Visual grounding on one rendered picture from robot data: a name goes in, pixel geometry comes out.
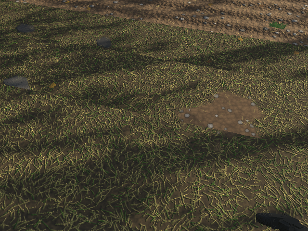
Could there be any robot right hand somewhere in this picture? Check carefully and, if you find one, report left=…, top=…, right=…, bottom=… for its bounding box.
left=255, top=213, right=308, bottom=231

